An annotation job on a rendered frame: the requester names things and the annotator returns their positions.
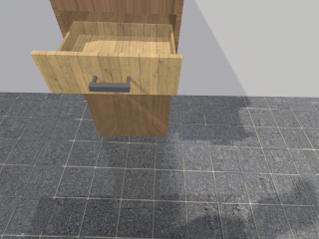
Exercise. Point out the cabinet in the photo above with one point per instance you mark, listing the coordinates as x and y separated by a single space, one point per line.
122 114

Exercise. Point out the drawer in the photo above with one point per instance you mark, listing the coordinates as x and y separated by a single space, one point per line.
113 51

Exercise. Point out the handle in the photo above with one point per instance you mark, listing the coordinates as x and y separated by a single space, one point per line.
110 87

